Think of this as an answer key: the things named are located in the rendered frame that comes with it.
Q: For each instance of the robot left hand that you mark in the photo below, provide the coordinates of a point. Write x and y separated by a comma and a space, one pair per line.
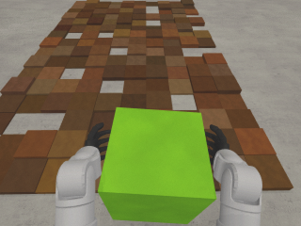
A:
93, 138

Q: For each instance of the right robot forearm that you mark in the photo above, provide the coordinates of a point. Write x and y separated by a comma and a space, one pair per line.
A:
241, 190

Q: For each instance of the robot right hand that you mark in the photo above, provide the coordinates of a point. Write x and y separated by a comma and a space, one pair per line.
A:
220, 142

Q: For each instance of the left robot forearm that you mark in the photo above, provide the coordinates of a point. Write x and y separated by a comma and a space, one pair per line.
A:
75, 188

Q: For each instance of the carton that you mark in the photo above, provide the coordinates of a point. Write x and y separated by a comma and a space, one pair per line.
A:
157, 166

